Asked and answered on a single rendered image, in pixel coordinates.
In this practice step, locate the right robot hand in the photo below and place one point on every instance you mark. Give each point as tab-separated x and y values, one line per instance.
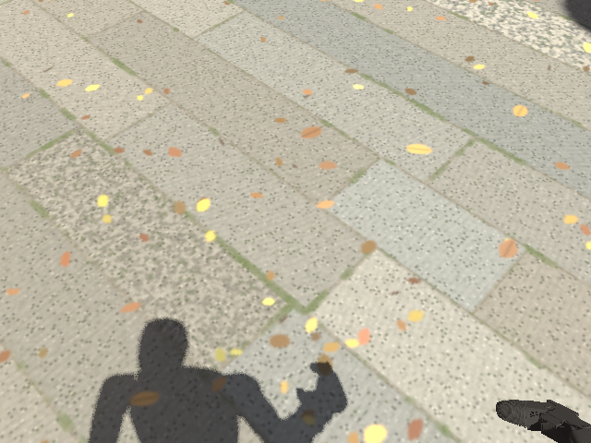
551	418

